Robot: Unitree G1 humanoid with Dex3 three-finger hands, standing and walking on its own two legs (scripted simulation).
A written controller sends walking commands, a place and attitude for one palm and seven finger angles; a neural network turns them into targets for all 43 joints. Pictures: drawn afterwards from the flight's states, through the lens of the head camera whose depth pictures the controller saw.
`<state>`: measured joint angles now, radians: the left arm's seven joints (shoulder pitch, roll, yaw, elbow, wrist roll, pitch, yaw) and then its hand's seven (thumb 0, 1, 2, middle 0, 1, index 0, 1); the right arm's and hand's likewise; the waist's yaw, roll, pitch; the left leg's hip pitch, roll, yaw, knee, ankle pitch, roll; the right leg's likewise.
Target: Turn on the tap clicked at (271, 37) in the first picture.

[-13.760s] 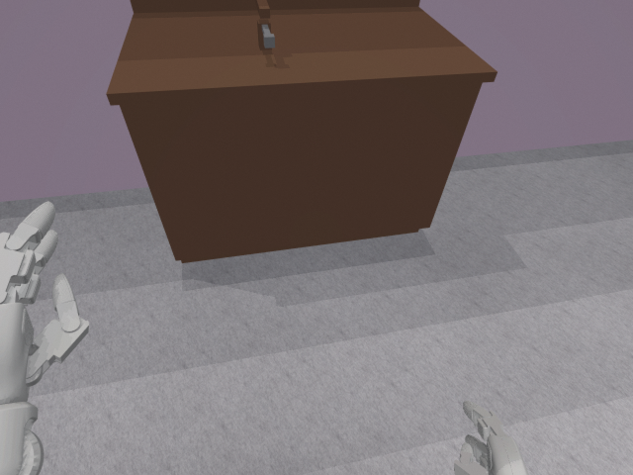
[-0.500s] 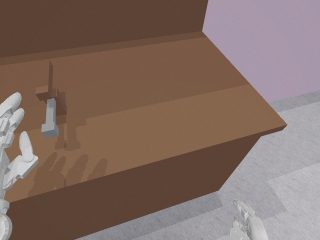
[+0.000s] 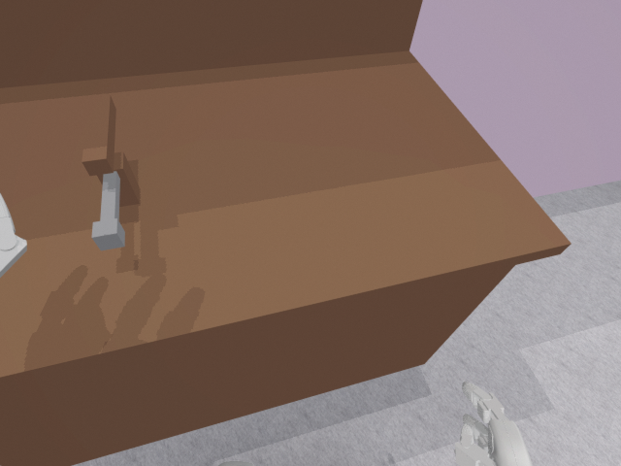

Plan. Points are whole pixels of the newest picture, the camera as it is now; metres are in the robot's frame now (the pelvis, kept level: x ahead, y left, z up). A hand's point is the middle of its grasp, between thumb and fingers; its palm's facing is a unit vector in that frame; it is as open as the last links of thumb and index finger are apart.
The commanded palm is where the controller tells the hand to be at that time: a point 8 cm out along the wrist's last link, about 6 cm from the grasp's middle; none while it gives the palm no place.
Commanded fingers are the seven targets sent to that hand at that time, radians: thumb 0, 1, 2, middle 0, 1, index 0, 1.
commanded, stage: come to a stop and stand still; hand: left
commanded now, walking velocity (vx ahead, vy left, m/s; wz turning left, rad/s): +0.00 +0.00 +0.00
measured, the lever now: (109, 234) +0.34 +0.30 +0.08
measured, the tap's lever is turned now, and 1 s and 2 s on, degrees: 0 0 0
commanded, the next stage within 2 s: look again from close up in 1.20 s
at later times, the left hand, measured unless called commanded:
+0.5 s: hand out of the picture +0.19 +0.33 +0.17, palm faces +0.43 -0.85 -0.31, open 7.4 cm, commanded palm +0.13 +0.36 +0.18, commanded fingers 0.00 0.90 0.90 -0.20 -0.30 -0.20 -0.30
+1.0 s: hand out of the picture +0.23 +0.32 +0.17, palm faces +0.38 -0.85 -0.36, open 7.4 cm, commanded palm +0.17 +0.36 +0.18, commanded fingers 0.00 0.90 0.90 -0.20 -0.30 -0.20 -0.30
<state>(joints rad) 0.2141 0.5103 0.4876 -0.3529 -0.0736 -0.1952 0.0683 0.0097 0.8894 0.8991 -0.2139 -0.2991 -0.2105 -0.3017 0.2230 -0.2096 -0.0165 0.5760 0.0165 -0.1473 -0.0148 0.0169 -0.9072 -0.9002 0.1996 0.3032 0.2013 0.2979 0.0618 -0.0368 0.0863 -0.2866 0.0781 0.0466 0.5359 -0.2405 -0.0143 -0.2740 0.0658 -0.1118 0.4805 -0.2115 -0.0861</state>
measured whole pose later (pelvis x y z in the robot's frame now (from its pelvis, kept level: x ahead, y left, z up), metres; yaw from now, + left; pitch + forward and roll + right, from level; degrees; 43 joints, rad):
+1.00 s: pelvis +0.02 +0.08 +0.01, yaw +2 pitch -1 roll -1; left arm 0.42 0.37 0.35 -0.48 -0.03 -0.21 0.10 0.01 0.89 0.90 -0.21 -0.30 -0.20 -0.30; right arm 0.19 -0.19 0.01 0.57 0.02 -0.14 -0.01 0.02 -0.91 -0.90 0.20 0.30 0.20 0.30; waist 0.00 -0.04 0.06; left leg -0.20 -0.04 0.04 0.46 -0.24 0.07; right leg -0.18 0.01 -0.02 0.40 -0.20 0.01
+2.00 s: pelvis +0.00 +0.04 +0.01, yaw +2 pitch -1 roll -1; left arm 0.43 0.36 0.34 -0.49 -0.07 -0.16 0.10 0.01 0.90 0.90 -0.21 -0.30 -0.20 -0.30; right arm 0.20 -0.17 0.02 0.56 0.02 -0.09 -0.02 0.02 -0.91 -0.90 0.20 0.30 0.20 0.30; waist 0.02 -0.03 0.05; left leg -0.21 0.00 0.01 0.43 -0.20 0.02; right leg -0.19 0.04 -0.04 0.38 -0.17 -0.04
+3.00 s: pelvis +0.01 -0.01 +0.00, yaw +2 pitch +0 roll -1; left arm 0.50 0.39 0.37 -0.55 -0.11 -0.11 0.10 0.01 0.89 0.90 -0.21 -0.30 -0.21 -0.30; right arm 0.19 -0.19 0.00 0.56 0.03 -0.05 -0.04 0.02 -0.91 -0.90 0.20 0.30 0.20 0.30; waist 0.01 -0.01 0.05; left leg -0.27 0.07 -0.01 0.54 -0.27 -0.04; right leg -0.23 0.12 -0.07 0.45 -0.22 -0.11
